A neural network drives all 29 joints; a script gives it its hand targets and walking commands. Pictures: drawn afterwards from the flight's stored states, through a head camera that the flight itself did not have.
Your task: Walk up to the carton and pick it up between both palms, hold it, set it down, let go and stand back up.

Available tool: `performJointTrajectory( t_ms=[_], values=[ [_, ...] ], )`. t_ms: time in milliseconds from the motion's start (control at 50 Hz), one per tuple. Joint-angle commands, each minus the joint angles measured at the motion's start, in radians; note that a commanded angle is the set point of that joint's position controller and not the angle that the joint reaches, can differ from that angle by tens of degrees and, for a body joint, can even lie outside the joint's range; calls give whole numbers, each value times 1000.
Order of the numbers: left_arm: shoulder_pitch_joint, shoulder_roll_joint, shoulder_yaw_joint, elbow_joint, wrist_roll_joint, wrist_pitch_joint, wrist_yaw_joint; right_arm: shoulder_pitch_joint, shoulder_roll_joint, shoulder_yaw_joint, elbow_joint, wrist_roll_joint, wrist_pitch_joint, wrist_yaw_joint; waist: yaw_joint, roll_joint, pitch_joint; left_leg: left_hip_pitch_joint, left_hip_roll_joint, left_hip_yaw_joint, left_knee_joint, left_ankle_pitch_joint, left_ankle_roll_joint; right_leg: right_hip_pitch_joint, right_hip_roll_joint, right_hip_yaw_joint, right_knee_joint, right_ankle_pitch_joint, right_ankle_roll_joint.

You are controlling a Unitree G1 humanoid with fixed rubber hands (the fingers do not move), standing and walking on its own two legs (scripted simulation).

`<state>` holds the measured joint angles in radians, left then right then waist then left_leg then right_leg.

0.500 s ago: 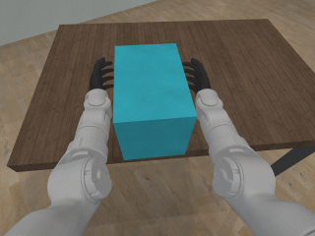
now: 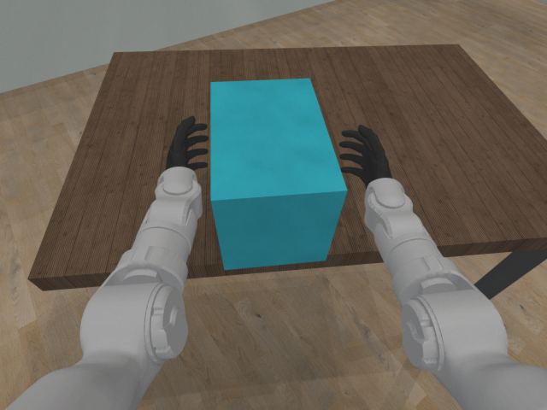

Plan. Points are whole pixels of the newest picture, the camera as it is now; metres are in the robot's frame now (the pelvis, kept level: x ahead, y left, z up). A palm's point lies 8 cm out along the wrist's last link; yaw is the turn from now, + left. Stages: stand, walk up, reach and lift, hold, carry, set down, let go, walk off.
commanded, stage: set down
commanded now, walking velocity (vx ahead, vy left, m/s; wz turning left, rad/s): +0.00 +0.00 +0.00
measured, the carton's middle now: (268, 171) +0.47 +0.02 +0.07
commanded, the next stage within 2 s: none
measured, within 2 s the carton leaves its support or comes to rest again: neither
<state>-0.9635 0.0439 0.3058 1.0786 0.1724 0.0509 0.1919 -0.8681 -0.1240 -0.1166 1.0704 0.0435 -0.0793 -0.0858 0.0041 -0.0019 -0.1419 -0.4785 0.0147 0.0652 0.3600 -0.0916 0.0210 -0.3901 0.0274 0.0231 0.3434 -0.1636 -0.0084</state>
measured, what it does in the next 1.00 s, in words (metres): stands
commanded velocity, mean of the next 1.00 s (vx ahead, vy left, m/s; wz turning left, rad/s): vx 0.00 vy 0.00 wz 0.00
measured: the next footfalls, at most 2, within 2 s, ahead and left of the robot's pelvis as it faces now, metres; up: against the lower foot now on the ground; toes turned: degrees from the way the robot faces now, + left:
none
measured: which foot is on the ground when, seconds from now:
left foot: down 0.00-1.00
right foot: down 0.00-1.00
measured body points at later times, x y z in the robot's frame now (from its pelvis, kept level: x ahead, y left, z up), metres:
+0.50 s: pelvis -0.02 +0.00 +0.00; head -0.03 +0.02 +0.45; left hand +0.38 +0.15 +0.11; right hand +0.38 -0.16 +0.12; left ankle +0.04 +0.10 -0.74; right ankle -0.01 -0.12 -0.74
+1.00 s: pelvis -0.03 -0.01 +0.00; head -0.08 +0.01 +0.45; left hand +0.29 +0.18 +0.12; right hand +0.28 -0.18 +0.11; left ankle +0.04 +0.10 -0.74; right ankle -0.01 -0.12 -0.74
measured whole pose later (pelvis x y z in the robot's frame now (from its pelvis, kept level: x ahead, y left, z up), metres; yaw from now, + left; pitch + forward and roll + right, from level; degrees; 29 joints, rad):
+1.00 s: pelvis -0.03 -0.01 +0.00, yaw +0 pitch -4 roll -1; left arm -0.26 0.01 0.10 0.10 0.09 0.54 0.16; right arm -0.15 -0.19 0.03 0.23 0.25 0.21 -0.06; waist 0.00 -0.03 -0.07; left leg -0.19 0.02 0.06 0.36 -0.10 0.02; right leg -0.10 0.03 0.02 0.35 -0.17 -0.01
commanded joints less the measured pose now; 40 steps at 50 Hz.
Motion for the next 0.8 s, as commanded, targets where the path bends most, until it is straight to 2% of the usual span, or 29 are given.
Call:
performJointTrajectory(
  t_ms=[0, 60, 80, 100, 160, 200, 260, 320, 360, 400, 460, 520, 560, 580, 660, 780],
  values=[
    [-279, 26, -132, -267, -113, -25, -4, -408, -204, 54, -167, 179, -4, 24, 68, 11, -644, 607, 55, -23, 133, 460, -53, -43, 45, -53, -18, 252, -14],
    [-243, 20, -153, -288, -118, -22, 0, -365, -198, 91, -177, 204, 17, 36, 75, -11, -596, 611, 57, -33, 106, 371, -48, -31, 49, -48, -30, 172, -18],
    [-282, 38, -150, -276, -123, -25, 3, -402, -202, 91, -184, 208, 24, 39, 83, -14, -581, 588, 53, -31, 94, 304, -45, -46, 45, -43, -34, 112, -17],
    [-238, 22, -171, -312, -125, -20, 7, -362, -200, 110, -200, 222, 27, 42, 81, -5, -583, 601, 55, -35, 88, 296, -47, -26, 50, -46, -30, 129, -21],
    [-310, 47, -180, -256, -144, -16, 21, -431, -199, 102, -203, 224, 55, 48, 101, -18, -512, 539, 51, -37, 49, 82, -42, -65, 37, -41, -46, -43, -17],
    [-284, 46, -193, -287, -154, -11, 30, -417, -194, 98, -244, 215, 61, 46, 103, -34, -524, 528, 53, -40, 32, 7, -40, -45, 33, -41, -45, -62, -12],
    [-230, 26, -212, -321, -150, 6, 35, -362, -202, 94, -248, 222, 72, 44, 89, -22, -508, 553, 55, -49, 24, 1, -45, -21, 33, -40, -41, -42, -12],
    [-153, 11, -214, -422, -134, 41, 43, -300, -223, 108, -308, 246, 78, 42, 99, -7, -502, 613, 56, -60, 27, 52, -54, 4, 44, -41, -39, 3, -16],
    [-87, -6, -230, -497, -140, 66, 42, -251, -232, 122, -342, 277, 83, 44, 93, 1, -479, 650, 58, -73, 28, 81, -53, 17, 43, -41, -45, 34, -24],
    [3, -27, -250, -606, -135, 103, 39, -174, -248, 133, -385, 307, 89, 46, 82, 16, -454, 692, 60, -86, 33, 132, -53, 47, 44, -38, -43, 86, -34],
    [65, -27, -256, -724, -130, 162, 31, -139, -260, 132, -458, 326, 109, 46, 80, 10, -351, 692, 61, -101, 19, 100, -43, 66, 37, -33, -52, 58, -41],
    [222, -45, -288, -892, -128, 228, 15, 7, -257, 129, -549, 339, 136, 42, 48, 10, -255, 710, 52, -108, 4, 120, -41, 114, 33, -33, -63, 100, -43],
    [266, -34, -281, -974, -129, 257, 2, 44, -251, 133, -625, 338, 153, 41, 52, 1, -208, 690, 44, -107, -4, 110, -39, 136, 26, -28, -70, 81, -41],
    [288, -33, -287, -993, -129, 278, -6, 75, -248, 128, -648, 328, 165, 40, 37, -6, -164, 675, 41, -108, -16, 86, -36, 142, 22, -24, -78, 62, -40],
    [398, -33, -298, -1153, -136, 328, -20, 204, -231, 129, -768, 328, 201, 41, 25, 10, -65, 642, 36, -106, -44, 41, -31, 160, 13, -16, -88, 32, -37],
    [437, -7, -293, -1224, -166, 394, -39, 265, -199, 128, -958, 300, 241, 33, 23, -28, -19, 586, 23, -89, -72, -101, -13, 137, -1, 5, -101, -113, -23]
  ],
)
